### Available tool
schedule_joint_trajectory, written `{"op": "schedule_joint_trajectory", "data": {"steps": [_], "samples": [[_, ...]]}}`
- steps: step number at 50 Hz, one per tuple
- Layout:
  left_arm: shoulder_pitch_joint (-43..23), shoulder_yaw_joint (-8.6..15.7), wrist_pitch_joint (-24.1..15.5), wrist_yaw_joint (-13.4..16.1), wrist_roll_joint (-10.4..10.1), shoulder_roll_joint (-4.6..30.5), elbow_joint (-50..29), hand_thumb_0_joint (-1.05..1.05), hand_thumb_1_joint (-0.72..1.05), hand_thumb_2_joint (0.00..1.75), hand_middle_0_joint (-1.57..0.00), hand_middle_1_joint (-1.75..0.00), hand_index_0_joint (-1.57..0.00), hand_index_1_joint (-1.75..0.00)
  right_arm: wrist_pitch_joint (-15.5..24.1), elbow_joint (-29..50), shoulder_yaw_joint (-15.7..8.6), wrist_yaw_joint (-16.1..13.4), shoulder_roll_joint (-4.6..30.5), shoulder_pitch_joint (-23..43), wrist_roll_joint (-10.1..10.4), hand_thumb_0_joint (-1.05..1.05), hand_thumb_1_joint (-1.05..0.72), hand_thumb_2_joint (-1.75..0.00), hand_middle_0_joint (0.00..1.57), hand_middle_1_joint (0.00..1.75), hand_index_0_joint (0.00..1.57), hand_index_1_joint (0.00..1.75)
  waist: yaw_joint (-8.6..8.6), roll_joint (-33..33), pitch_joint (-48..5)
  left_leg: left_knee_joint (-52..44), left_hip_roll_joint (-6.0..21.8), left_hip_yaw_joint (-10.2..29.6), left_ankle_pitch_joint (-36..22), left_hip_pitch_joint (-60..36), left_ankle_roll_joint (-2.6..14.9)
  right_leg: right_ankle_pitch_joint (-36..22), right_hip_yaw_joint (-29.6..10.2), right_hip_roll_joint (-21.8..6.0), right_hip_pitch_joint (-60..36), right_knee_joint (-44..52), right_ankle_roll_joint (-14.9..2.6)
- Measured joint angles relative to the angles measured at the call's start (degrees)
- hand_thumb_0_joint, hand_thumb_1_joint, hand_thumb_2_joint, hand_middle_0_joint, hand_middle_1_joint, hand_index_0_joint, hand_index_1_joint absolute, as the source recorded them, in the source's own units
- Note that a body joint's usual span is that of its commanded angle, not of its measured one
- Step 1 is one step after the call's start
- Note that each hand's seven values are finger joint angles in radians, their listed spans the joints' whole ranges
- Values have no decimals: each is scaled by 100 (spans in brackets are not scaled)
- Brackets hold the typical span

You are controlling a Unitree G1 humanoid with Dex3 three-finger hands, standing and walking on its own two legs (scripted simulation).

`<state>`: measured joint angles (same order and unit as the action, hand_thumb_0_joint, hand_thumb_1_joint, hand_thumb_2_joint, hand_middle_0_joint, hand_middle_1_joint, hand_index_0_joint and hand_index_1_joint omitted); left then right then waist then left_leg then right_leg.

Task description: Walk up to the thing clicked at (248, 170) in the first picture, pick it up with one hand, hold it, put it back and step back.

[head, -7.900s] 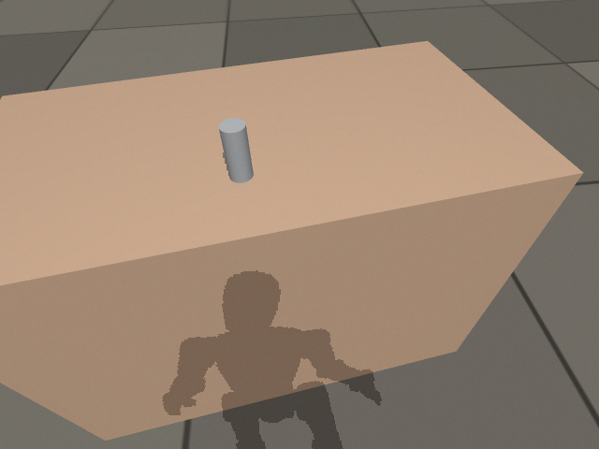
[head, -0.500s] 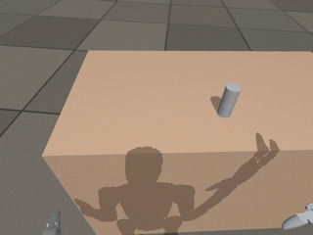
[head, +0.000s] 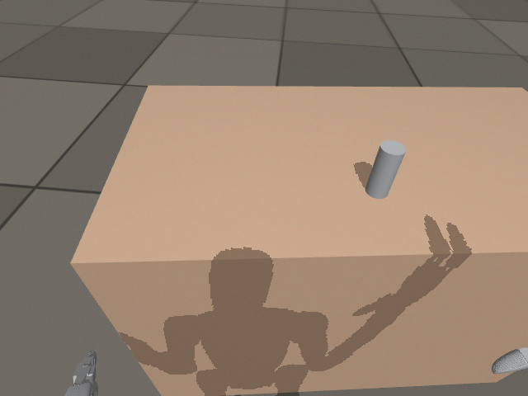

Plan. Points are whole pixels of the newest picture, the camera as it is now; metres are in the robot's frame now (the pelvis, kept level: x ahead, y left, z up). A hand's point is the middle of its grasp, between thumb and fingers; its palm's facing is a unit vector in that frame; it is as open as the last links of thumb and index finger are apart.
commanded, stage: go down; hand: right
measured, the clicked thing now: (384, 170) +0.50 -0.25 +0.08
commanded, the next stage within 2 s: none
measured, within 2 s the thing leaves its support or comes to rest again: neither
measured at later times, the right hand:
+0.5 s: hand out of the picture +0.23 -0.31 +0.18, palm faces +0.44 +0.81 -0.39, open 17.3 cm
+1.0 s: hand out of the picture +0.32 -0.37 +0.19, palm faces +0.26 +0.96 -0.12, open 17.6 cm
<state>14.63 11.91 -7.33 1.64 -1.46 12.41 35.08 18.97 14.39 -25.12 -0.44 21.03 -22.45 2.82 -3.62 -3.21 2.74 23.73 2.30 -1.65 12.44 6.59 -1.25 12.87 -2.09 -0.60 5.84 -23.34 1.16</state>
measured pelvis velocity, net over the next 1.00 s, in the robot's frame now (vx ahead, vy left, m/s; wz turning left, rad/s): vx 0.00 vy -0.01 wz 0.01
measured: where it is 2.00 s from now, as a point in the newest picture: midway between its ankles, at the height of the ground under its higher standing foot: outside the picture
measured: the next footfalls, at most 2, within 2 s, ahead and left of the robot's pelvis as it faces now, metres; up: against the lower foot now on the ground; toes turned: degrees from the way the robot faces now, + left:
none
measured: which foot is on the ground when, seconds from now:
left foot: down 0.00-1.00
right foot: down 0.00-1.00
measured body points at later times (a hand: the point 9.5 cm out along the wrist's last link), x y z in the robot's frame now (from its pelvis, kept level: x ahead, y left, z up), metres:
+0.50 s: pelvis +0.00 +0.00 +0.00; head -0.01 +0.01 +0.45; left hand +0.17 +0.26 -0.09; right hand +0.20 -0.35 +0.20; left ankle +0.01 +0.13 -0.74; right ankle +0.00 -0.13 -0.74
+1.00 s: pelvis +0.00 -0.01 +0.00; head +0.00 -0.01 +0.45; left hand +0.15 +0.25 -0.08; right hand +0.30 -0.42 +0.19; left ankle +0.01 +0.13 -0.74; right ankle +0.00 -0.13 -0.74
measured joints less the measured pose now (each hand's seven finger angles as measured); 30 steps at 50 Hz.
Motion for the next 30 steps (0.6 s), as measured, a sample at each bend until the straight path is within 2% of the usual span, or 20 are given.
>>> {"op": "schedule_joint_trajectory", "data": {"steps": [4,10,14,18,25,30], "samples": [[5,-15,14,-4,-10,1,-25,-1,-53,6,-5,-5,-5,-6,26,48,-66,5,21,6,14,-1,60,-4,6,6,6,6,-6,-4,5,-6,1,0,3,-11,-5,10,1,1,-5,-6,-5],[-93,19,2,-38,113,-96,148,-1,-52,5,-6,-5,-6,-6,330,-56,-221,70,-80,17,-71,-1,55,-4,6,5,6,6,38,63,-101,101,5,16,61,99,-16,63,14,4,91,-94,-8],[-226,69,70,5,145,-100,363,-1,-52,4,-6,-5,-6,-5,388,-292,-334,155,-82,168,-35,-1,53,-4,6,5,7,5,60,95,-139,171,2,23,93,176,-18,106,20,2,171,-178,-9],[-281,-32,70,98,145,-94,395,-1,-51,3,-5,-5,-6,-5,370,-506,-408,290,-31,433,21,-1,52,-4,5,5,7,5,80,133,-153,180,-4,16,96,199,-20,127,12,-4,214,-224,-11],[-445,-150,64,279,115,-97,611,-1,-51,3,-5,-5,-6,-5,63,-1229,-555,702,249,1154,311,-1,51,-4,5,5,7,5,129,140,-234,149,4,1,74,241,-35,130,-3,5,289,-250,-22],[-450,-387,54,480,62,-91,585,-1,-52,3,-5,-5,-6,-5,-313,-2083,-697,1194,559,1851,579,-1,50,-4,6,5,7,5,183,155,-296,132,19,-7,53,293,-46,112,-11,20,353,-247,-36]]}}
